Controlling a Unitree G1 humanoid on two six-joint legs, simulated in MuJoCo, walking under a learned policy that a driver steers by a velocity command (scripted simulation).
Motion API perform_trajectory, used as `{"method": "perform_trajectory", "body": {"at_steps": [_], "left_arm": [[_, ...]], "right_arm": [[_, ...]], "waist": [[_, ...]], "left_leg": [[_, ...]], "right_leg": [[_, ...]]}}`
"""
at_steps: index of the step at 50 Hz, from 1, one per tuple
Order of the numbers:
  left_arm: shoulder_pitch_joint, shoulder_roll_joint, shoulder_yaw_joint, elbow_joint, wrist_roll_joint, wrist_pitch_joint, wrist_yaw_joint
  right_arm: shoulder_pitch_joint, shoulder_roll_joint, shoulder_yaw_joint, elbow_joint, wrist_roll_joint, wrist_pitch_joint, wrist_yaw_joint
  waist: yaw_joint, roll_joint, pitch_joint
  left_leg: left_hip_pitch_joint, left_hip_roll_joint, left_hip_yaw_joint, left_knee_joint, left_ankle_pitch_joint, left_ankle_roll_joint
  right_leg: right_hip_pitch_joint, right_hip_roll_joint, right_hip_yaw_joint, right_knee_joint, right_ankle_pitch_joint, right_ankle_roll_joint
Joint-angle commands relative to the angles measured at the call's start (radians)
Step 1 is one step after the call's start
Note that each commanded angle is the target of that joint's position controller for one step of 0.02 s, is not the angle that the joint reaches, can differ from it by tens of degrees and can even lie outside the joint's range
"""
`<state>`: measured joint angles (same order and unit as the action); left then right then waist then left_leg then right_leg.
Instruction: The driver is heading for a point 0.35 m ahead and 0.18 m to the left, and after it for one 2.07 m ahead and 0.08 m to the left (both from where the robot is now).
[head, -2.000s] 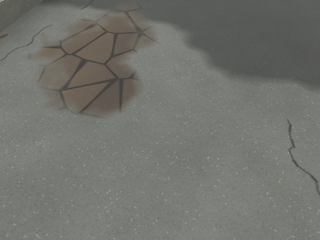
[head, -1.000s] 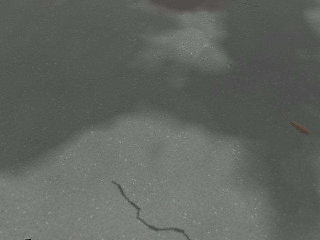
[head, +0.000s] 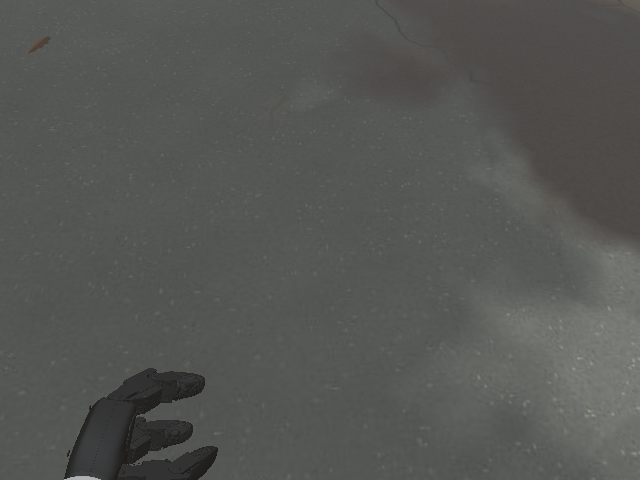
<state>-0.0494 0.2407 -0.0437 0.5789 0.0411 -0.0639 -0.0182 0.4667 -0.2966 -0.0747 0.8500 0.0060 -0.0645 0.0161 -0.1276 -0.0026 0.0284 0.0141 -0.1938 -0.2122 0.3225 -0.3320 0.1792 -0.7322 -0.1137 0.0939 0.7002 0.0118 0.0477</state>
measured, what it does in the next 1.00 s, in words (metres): walks ahead, turning left: right foot, then left foot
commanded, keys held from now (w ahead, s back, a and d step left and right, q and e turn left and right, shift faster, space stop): w+q+shift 0.28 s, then q+shift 0.18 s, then e+shift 0.54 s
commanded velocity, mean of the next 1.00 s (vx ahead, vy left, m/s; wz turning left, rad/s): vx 0.51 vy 0.00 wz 0.33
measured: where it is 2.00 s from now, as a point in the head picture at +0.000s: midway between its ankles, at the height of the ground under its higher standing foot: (302, 377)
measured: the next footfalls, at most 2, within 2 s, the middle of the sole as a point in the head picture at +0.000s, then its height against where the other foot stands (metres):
right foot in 0.10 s outside the picture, level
left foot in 0.52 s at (224, 426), level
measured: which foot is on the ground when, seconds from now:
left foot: down 0.00-0.10, up 0.12-0.50, down 0.52-1.00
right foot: up 0.00-0.08, down 0.10-0.52, up 0.54-1.00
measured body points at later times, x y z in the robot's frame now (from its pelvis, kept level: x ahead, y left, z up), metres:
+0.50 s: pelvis +0.41 +0.01 -0.02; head +0.45 +0.03 +0.43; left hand +0.24 +0.23 -0.15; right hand +0.76 -0.06 -0.07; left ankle +0.56 +0.13 -0.71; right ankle +0.28 -0.18 -0.72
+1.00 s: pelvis +0.55 +0.04 +0.00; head +0.57 +0.03 +0.45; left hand +0.58 +0.32 -0.11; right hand +0.74 -0.18 -0.11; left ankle +0.56 +0.12 -0.73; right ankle +0.58 -0.07 -0.71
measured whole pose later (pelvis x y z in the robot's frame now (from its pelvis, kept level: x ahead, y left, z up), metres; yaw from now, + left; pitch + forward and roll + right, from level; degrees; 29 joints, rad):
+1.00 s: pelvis +0.55 +0.04 +0.00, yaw +15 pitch +1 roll +1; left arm 0.22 0.25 0.06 0.71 0.02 0.09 -0.04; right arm 0.19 -0.25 -0.04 0.72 -0.03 0.00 -0.02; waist 0.00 0.00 0.04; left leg -0.29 0.05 0.29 0.50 -0.22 0.08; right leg -0.38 -0.06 -0.08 0.77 -0.39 0.00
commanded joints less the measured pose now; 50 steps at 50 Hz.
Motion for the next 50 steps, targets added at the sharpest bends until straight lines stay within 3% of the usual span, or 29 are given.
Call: {"method": "perform_trajectory", "body": {"at_steps": [1, 3, 4, 5, 6, 7, 8, 9, 10, 11, 13, 15, 16, 17, 20, 23, 25, 26, 27, 28, 29, 30, 31, 33, 35, 37, 41, 45, 50], "left_arm": [[-0.084, 0.091, 0.024, -0.089, -0.013, -0.017, 0.006], [0.067, 0.167, 0.056, -0.049, -0.017, -0.024, 0.022], [0.244, 0.214, 0.079, -0.008, -0.023, -0.030, 0.035], [0.478, 0.269, 0.108, 0.043, -0.012, -0.034, 0.055], [0.614, 0.329, 0.128, 0.067, 0.031, -0.037, 0.070], [0.483, 0.368, 0.144, 0.053, 0.033, -0.029, 0.055], [0.350, 0.237, 0.128, 0.021, 0.023, -0.020, 0.047], [0.317, 0.173, 0.112, 0.030, 0.011, -0.016, 0.042], [0.329, 0.149, 0.107, 0.058, 0.016, -0.015, 0.039], [0.367, 0.142, 0.103, 0.098, 0.012, -0.021, 0.041], [0.414, 0.110, 0.096, 0.159, -0.008, -0.042, 0.026], [0.412, 0.105, 0.094, 0.180, -0.020, -0.058, 0.015], [0.390, 0.092, 0.091, 0.189, -0.023, -0.059, 0.014], [0.360, 0.131, 0.096, 0.181, -0.022, -0.068, 0.013], [0.333, 0.153, 0.102, 0.193, -0.033, -0.070, 0.016], [0.379, 0.241, 0.125, 0.191, -0.043, -0.051, 0.035], [0.397, 0.252, 0.126, 0.186, -0.048, -0.031, 0.042], [0.404, 0.225, 0.123, 0.186, -0.049, -0.023, 0.038], [0.529, 0.099, 0.099, 0.156, -0.031, -0.005, 0.038], [0.635, 0.131, 0.086, 0.141, -0.071, 0.015, 0.048], [0.556, 0.154, 0.079, 0.156, -0.059, 0.025, 0.057], [0.519, 0.146, 0.080, 0.159, -0.052, 0.032, 0.052], [0.485, 0.131, 0.076, 0.166, -0.031, 0.043, 0.047], [0.530, 0.111, 0.081, 0.204, -0.016, 0.087, 0.038], [0.523, 0.102, 0.094, 0.199, -0.024, 0.104, 0.035], [0.488, 0.091, 0.106, 0.187, -0.032, 0.108, 0.031], [0.362, 0.068, 0.110, 0.141, -0.021, 0.130, 0.011], [0.285, 0.064, 0.112, 0.094, -0.018, 0.144, -0.013], [0.261, 0.076, 0.121, 0.043, -0.030, 0.139, -0.030]], "right_arm": [[-0.014, -0.178, -0.050, -0.063, -0.002, -0.012, -0.007], [-0.068, -0.219, -0.059, -0.081, -0.009, -0.016, -0.010], [-0.119, -0.256, -0.065, -0.092, -0.013, -0.021, -0.005], [-0.172, -0.215, -0.054, -0.111, -0.017, -0.033, -0.001], [-0.151, -0.036, -0.008, -0.149, -0.004, -0.041, -0.005], [-0.045, -0.033, 0.016, -0.201, 0.030, -0.031, -0.003], [-0.129, -0.114, 0.009, -0.160, -0.005, -0.006, -0.012], [-0.188, -0.135, 0.003, -0.165, -0.025, 0.005, 0.000], [-0.225, -0.129, 0.002, -0.168, -0.034, 0.016, 0.013], [-0.253, -0.102, 0.008, -0.192, -0.046, 0.027, 0.030], [-0.296, -0.051, 0.026, -0.232, -0.046, 0.052, 0.050], [-0.352, -0.043, 0.035, -0.276, -0.046, 0.064, 0.058], [-0.377, -0.044, 0.035, -0.284, -0.045, 0.067, 0.055], [-0.382, -0.036, 0.043, -0.318, -0.045, 0.066, 0.056], [-0.462, -0.034, 0.051, -0.323, -0.046, 0.058, 0.077], [-0.363, -0.055, 0.037, -0.281, -0.048, 0.052, 0.080], [-0.116, -0.096, 0.010, -0.201, -0.073, 0.038, 0.058], [-0.063, -0.130, -0.006, -0.163, -0.080, 0.029, 0.034], [-0.115, -0.230, -0.023, -0.185, -0.068, 0.026, 0.016], [-0.102, -0.220, -0.025, -0.245, -0.030, 0.025, 0.006], [-0.159, -0.149, -0.008, -0.258, -0.014, 0.036, -0.022], [-0.237, -0.079, 0.018, -0.245, -0.012, 0.036, -0.031], [-0.258, -0.039, 0.035, -0.216, -0.016, 0.028, -0.034], [-0.255, -0.012, 0.052, -0.180, -0.021, 0.014, -0.038], [-0.258, -0.052, 0.036, -0.163, -0.031, 0.000, -0.032], [-0.271, -0.046, 0.033, -0.163, -0.031, -0.001, -0.031], [-0.281, -0.020, 0.032, -0.170, -0.033, 0.020, -0.045], [-0.246, -0.051, 0.015, -0.170, -0.039, 0.044, -0.048], [-0.238, -0.101, -0.009, -0.170, -0.036, 0.063, -0.040]], "waist": [[0.023, 0.063, 0.001], [0.103, 0.065, -0.100], [0.213, 0.059, -0.193], [0.326, 0.038, -0.301], [0.318, -0.203, -0.406], [0.188, -0.456, -0.481], [0.195, -0.211, -0.295], [0.192, -0.087, -0.185], [0.185, -0.014, -0.126], [0.173, -0.034, -0.081], [0.149, -0.078, -0.026], [0.127, -0.068, 0.015], [0.114, -0.052, 0.030], [0.081, -0.100, 0.048], [0.091, -0.055, 0.081], [0.055, -0.078, -0.005], [-0.037, -0.091, -0.138], [-0.058, -0.014, -0.158], [0.065, 0.212, -0.247], [0.049, 0.137, -0.589], [0.040, 0.020, -0.544], [0.086, -0.011, -0.368], [0.119, -0.044, -0.255], [0.159, -0.013, -0.147], [0.175, 0.017, -0.153], [0.181, 0.023, -0.163], [0.155, 0.093, -0.106], [0.118, 0.113, -0.091], [0.108, 0.119, -0.094]], "left_leg": [[-0.145, 0.192, -0.195, -0.022, 0.630, 0.040], [-0.115, 0.192, -0.210, 0.149, 0.831, -0.006], [-0.147, 0.175, -0.195, 0.345, 0.857, -0.024], [-0.288, 0.143, -0.157, 0.607, 0.726, -0.036], [-0.548, 0.055, -0.044, 0.933, -0.049, -0.040], [-0.747, 0.054, 0.044, 1.103, -0.165, -0.053], [-0.809, 0.145, 0.072, 1.124, -0.033, -0.051], [-0.797, 0.182, 0.104, 1.075, 0.039, -0.062], [-0.774, 0.213, 0.115, 1.042, 0.054, -0.072], [-0.772, 0.243, 0.112, 1.023, 0.053, -0.076], [-0.803, 0.286, 0.119, 1.011, 0.062, -0.083], [-0.837, 0.300, 0.140, 0.986, 0.114, -0.094], [-0.813, 0.277, 0.174, 0.955, 0.147, -0.102], [-0.780, 0.288, 0.180, 0.855, 0.189, -0.109], [-0.582, 0.222, 0.318, 0.494, 0.376, -0.102], [-0.374, 0.116, 0.395, 0.360, 0.366, -0.058], [-0.066, 0.089, 0.282, 0.286, 0.363, 0.004], [0.065, 0.152, 0.199, 0.176, 0.522, 0.027], [0.272, 0.457, -0.056, 0.370, 1.432, 0.066], [0.464, 0.681, -0.318, 0.333, 1.604, 0.244], [0.280, 0.616, -0.270, 0.226, 1.281, 0.219], [0.082, 0.572, -0.178, 0.147, 1.049, 0.191], [-0.063, 0.532, -0.127, 0.096, 0.922, 0.154], [-0.309, 0.493, 0.017, 0.011, 0.898, 0.092], [-0.330, 0.477, 0.097, -0.002, 0.949, 0.100], [-0.300, 0.467, 0.162, -0.009, 0.890, 0.100], [-0.278, 0.443, 0.248, -0.057, 0.472, 0.059], [-0.237, 0.490, 0.278, -0.049, 0.287, 0.054], [-0.186, 0.540, 0.329, 0.067, 0.297, -0.003]], "right_leg": [[0.262, 0.103, -0.079, -0.157, 0.062, -0.017], [0.490, 0.151, -0.062, -0.195, -0.045, -0.036], [0.678, 0.142, -0.058, -0.196, -0.117, -0.049], [0.938, 0.048, 0.005, -0.141, -0.263, -0.072], [1.179, -0.244, 0.348, -0.209, -0.635, -0.111], [1.187, -0.383, 0.878, -0.433, -0.837, -0.204], [1.023, -0.308, 0.746, -0.458, -0.945, -0.198], [0.893, -0.262, 0.542, -0.437, -0.759, -0.184], [0.801, -0.224, 0.402, -0.442, -0.569, -0.168], [0.737, -0.197, 0.296, -0.454, -0.466, -0.161], [0.680, -0.178, 0.160, -0.489, -0.328, -0.140], [0.642, -0.179, 0.024, -0.515, -0.073, -0.134], [0.613, -0.128, -0.095, -0.513, 0.134, -0.113], [0.568, -0.151, -0.147, -0.501, 0.303, -0.118], [0.516, -0.061, -0.327, -0.496, 0.384, -0.078], [0.613, -0.080, -0.353, -0.270, 0.723, -0.061], [0.540, -0.113, -0.307, 0.079, 0.662, -0.067], [0.428, -0.025, -0.324, 0.366, 0.169, -0.047], [0.211, 0.095, -0.300, 0.786, -0.726, -0.023], [0.125, 0.097, -0.060, 0.944, -0.667, -0.025], [0.161, 0.077, -0.029, 0.888, -0.505, -0.021], [0.170, 0.055, -0.035, 0.783, -0.466, -0.016], [0.203, 0.040, -0.022, 0.683, -0.469, -0.016], [0.380, 0.034, -0.027, 0.542, -0.455, -0.016], [0.389, 0.055, -0.064, 0.530, -0.428, -0.024], [0.340, 0.056, -0.073, 0.502, -0.389, -0.032], [0.268, 0.033, -0.101, 0.333, -0.301, -0.028], [0.294, 0.045, -0.152, 0.180, -0.347, -0.032], [0.391, 0.077, -0.210, -0.023, -0.427, -0.068]]}}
